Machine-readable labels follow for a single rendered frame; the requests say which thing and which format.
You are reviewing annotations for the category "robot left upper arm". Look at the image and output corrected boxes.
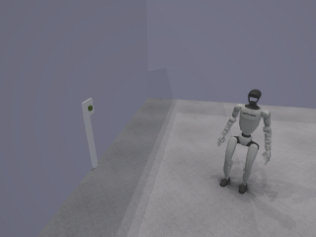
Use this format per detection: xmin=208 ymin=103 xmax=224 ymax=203
xmin=261 ymin=109 xmax=271 ymax=133

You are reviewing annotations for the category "robot left forearm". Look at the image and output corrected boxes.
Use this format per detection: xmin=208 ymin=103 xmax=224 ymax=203
xmin=265 ymin=127 xmax=272 ymax=150

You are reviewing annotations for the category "robot right upper arm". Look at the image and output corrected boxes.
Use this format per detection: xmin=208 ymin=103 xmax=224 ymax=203
xmin=229 ymin=104 xmax=244 ymax=123

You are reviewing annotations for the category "robot head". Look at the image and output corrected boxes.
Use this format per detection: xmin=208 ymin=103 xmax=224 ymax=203
xmin=245 ymin=89 xmax=262 ymax=110

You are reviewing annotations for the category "robot right forearm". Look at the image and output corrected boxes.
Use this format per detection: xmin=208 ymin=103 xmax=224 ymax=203
xmin=221 ymin=120 xmax=233 ymax=136

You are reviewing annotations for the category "left robot hand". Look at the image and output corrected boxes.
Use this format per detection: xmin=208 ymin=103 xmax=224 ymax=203
xmin=262 ymin=150 xmax=272 ymax=165

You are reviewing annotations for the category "right robot hand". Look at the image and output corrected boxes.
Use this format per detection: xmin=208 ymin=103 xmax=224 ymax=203
xmin=217 ymin=134 xmax=226 ymax=147

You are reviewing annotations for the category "panel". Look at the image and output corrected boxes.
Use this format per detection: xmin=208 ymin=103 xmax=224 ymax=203
xmin=81 ymin=98 xmax=98 ymax=168

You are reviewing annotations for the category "robot left shin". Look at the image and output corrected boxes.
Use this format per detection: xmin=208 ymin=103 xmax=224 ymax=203
xmin=242 ymin=168 xmax=252 ymax=186

